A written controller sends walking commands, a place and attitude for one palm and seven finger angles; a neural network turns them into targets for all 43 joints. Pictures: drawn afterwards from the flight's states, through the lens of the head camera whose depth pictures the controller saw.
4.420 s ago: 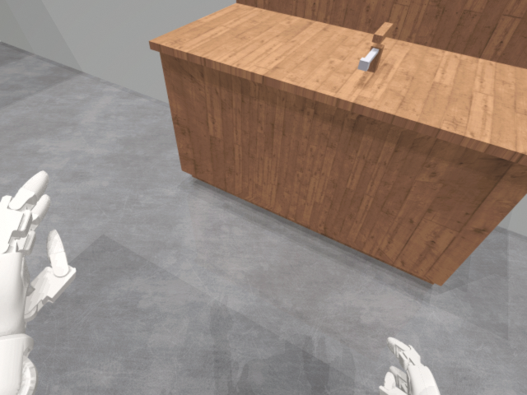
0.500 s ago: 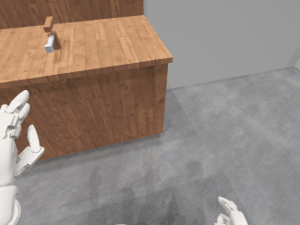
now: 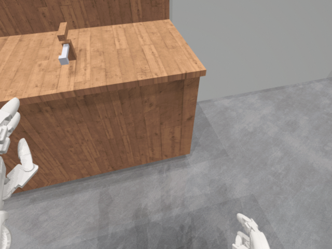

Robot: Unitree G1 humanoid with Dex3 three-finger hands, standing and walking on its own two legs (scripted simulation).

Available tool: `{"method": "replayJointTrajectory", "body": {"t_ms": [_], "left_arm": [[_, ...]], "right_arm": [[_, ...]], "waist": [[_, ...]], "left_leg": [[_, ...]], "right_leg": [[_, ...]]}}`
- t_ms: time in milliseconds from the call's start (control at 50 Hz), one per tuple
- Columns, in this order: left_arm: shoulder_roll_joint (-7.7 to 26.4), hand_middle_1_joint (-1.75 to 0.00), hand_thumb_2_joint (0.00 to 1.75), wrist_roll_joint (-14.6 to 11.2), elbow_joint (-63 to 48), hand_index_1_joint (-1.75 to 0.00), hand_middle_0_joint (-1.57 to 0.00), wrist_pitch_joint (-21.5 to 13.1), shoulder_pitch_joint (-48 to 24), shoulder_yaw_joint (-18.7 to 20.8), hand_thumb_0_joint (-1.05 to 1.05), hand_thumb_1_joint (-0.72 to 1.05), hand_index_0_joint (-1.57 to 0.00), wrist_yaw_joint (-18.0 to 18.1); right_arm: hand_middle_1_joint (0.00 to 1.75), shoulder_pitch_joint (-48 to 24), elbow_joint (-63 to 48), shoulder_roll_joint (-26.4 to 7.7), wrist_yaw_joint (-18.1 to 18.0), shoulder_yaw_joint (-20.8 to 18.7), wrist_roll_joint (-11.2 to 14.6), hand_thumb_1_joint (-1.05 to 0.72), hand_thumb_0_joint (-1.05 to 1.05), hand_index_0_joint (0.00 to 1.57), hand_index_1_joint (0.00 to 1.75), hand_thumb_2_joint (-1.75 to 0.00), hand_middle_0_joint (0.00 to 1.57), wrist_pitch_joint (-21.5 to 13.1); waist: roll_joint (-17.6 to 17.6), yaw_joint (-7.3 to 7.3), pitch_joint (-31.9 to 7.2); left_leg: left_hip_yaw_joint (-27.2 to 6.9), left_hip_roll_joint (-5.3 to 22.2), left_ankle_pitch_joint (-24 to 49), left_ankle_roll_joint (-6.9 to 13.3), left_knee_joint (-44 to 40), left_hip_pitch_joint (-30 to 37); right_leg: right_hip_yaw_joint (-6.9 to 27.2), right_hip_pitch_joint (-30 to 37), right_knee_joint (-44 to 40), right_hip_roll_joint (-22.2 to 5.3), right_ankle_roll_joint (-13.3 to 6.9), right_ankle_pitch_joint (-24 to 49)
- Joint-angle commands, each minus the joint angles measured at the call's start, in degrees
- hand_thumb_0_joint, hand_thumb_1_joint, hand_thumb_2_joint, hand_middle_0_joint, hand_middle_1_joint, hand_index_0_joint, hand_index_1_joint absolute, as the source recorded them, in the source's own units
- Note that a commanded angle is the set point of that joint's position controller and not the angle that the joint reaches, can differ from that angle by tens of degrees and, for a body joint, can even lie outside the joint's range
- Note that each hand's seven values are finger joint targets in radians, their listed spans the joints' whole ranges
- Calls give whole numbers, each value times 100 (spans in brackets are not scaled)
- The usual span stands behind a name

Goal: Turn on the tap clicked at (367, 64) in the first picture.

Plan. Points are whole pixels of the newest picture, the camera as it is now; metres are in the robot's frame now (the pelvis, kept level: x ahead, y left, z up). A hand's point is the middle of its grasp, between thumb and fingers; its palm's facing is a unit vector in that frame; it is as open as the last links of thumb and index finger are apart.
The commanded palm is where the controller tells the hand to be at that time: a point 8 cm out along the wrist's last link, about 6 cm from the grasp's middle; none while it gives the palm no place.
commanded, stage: take the last steps up to it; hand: left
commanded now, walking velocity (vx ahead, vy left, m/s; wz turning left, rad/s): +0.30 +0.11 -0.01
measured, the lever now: (63, 59) +0.74 +0.44 +0.08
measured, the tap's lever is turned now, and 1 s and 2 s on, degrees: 0 0 0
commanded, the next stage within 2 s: come to a stop and stand still in 1.32 s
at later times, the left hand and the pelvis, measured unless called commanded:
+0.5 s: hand (27, 111) +0.34 +0.31 +0.19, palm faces +0.39 -0.81 -0.43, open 7.4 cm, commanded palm +0.27 +0.35 +0.19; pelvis +0.10 +0.07 +0.00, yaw -2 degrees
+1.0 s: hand (53, 87) +0.44 +0.30 +0.18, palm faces +0.35 -0.83 -0.43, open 7.4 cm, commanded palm +0.38 +0.36 +0.19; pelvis +0.21 +0.08 +0.01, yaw -2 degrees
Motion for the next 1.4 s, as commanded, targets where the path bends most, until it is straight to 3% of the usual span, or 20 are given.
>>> {"method": "replayJointTrajectory", "body": {"t_ms": [0,20,60,160,300,320,360,420,500,620,640,680,700,820,1000,1020,1060,1080,1200,1380], "left_arm": [[1126,-30,90,27,-650,-30,-20,-199,-401,787,0,90,-20,91],[1191,-30,90,-71,-606,-30,-20,-211,-561,895,0,90,-20,92],[1100,-30,90,-82,-604,-30,-20,-264,-876,810,0,90,-20,6],[927,-30,90,-17,-1193,-30,-20,-500,-920,547,0,90,-20,12],[1048,-30,90,-52,-1878,-30,-20,-386,-519,784,0,90,-20,243],[1047,-30,90,-64,-1949,-30,-20,-419,-522,835,0,90,-20,251],[959,-30,90,-75,-2007,-30,-20,-513,-440,772,0,90,-20,242],[1112,-30,90,-118,-1357,-30,-20,-453,-381,962,0,90,-20,151],[772,-30,90,-126,-1742,-30,-20,-455,-20,701,0,90,-20,80],[1002,-30,90,-111,-1255,-30,-20,-201,-22,869,0,90,-20,114],[1024,-30,90,-86,-1172,-30,-20,-176,-171,886,0,90,-20,122],[1202,-30,90,-61,-952,-30,-20,-103,-328,981,0,90,-20,138],[1278,-30,90,-124,-948,-30,-20,-127,-570,1092,0,90,-20,144],[898,-30,90,-43,-890,-30,-20,-336,-408,695,0,90,-20,58],[1066,-30,90,-116,-1841,-30,-20,-305,-276,862,0,90,-20,263],[1026,-30,90,-120,-1895,-30,-20,-332,-413,808,0,90,-20,253],[1009,-30,90,-136,-1823,-30,-20,-417,-519,784,0,90,-20,249],[1049,-30,90,-80,-1346,-30,-20,-412,-461,808,0,90,-20,229],[754,-30,90,-119,-1672,-30,-20,-284,-296,525,0,90,-20,33],[980,-30,90,-82,-1217,-30,-20,-37,-513,746,0,90,-20,139]], "right_arm": [[30,-516,-756,-808,-73,-348,7,-90,0,20,30,-90,20,-49],[30,-700,-849,-899,-43,-367,-8,-90,0,20,30,-90,20,-39],[30,-677,-702,-1007,19,-490,19,-90,0,20,30,-90,20,-8],[30,-776,-719,-778,-26,-239,-27,-90,0,20,30,-90,20,122],[30,-511,-961,-820,-152,-409,-63,-90,0,20,30,-90,20,-112],[30,-393,-960,-904,-193,-473,-32,-90,0,20,30,-90,20,-116],[30,-338,-1026,-1120,-185,-594,16,-90,0,20,30,-90,20,-124],[30,-486,-867,-988,-118,-501,19,-90,0,20,30,-90,20,-125],[30,-422,-843,-975,-20,-462,64,-90,0,20,30,-90,20,-230],[30,-503,-870,-926,-101,-330,30,-90,0,20,30,-90,20,-178],[30,-530,-861,-894,-115,-331,46,-90,0,20,30,-90,20,-133],[30,-633,-970,-716,-101,-282,38,-90,0,20,30,-90,20,-62],[30,-687,-913,-822,-72,-302,-2,-90,0,20,30,-90,20,-85],[30,-677,-705,-819,-33,-229,-17,-90,0,20,30,-90,20,127],[30,-472,-1086,-851,-153,-380,-46,-90,0,20,30,-90,20,22],[30,-412,-1101,-951,-187,-440,-16,-90,0,20,30,-90,20,32],[30,-416,-1163,-1125,-199,-504,31,-90,0,20,30,-90,20,41],[30,-421,-1177,-1046,-146,-437,19,-90,0,20,30,-90,20,38],[30,-447,-978,-985,-24,-381,33,-90,0,20,30,-90,20,-70],[30,-496,-956,-848,-110,-253,42,-90,0,20,30,-90,20,-32]], "waist": [[-1542,56,-508],[-1871,105,-324],[-1304,-26,72],[-647,-69,-93],[-576,62,-676],[33,-22,-851],[2028,-75,-967],[1271,-84,-542],[1371,-16,-581],[688,52,-668],[339,75,-747],[-1902,81,-641],[-1651,95,-475],[-717,-32,-271],[-488,52,-814],[-32,-19,-827],[1748,1,-834],[1241,-1,-538],[1160,38,-507],[128,16,-579]], "left_leg": [[-53,141,-291,139,1849,-2274],[-395,-95,-1051,-53,3172,-2960],[-1068,281,-557,-177,3751,-2949],[-588,550,218,-174,2100,-1799],[449,-69,941,-123,-594,120],[285,20,1036,-73,-863,613],[-2347,1794,2424,743,-1284,1926],[-2406,2051,1967,1328,-1452,1115],[-953,1424,2190,892,-1328,690],[-449,1317,1548,520,-635,-55],[-271,1133,1178,396,-10,-432],[154,-69,-999,-47,2649,-2417],[-550,58,-1086,-120,3516,-2713],[-554,405,104,-247,2851,-2292],[325,-29,1228,-115,-651,175],[25,167,1297,-21,-867,705],[-2512,1974,2141,811,-1433,1599],[-2847,2154,2028,1082,-1681,1081],[-1009,1453,1888,817,-1503,318],[-287,967,-168,210,-233,-614]], "right_leg": [[2879,2131,-1725,-1622,-886,137],[4185,2072,-2236,-2505,-1321,240],[3822,1202,-2433,-2456,-1364,-539],[1207,563,-1990,-1658,-902,1289],[766,955,-839,-1058,-601,1311],[592,817,-27,-846,-446,1470],[217,-1286,2465,6,-3,-1299],[789,-2013,3378,-341,-21,-1135],[349,-1303,1816,-237,20,-263],[-132,597,-468,139,4,519],[141,1132,-843,-14,-93,652],[3650,2022,-1864,-1964,-1109,930],[4011,1758,-2121,-2386,-1324,764],[1381,1101,-1759,-1590,-972,2524],[810,1073,-675,-1006,-591,2168],[753,657,-66,-839,-453,1808],[388,-1100,2085,30,-73,-1394],[656,-1333,2840,128,-118,-1527],[500,-1027,2098,-177,46,-204],[549,962,-1190,-242,-84,423]]}}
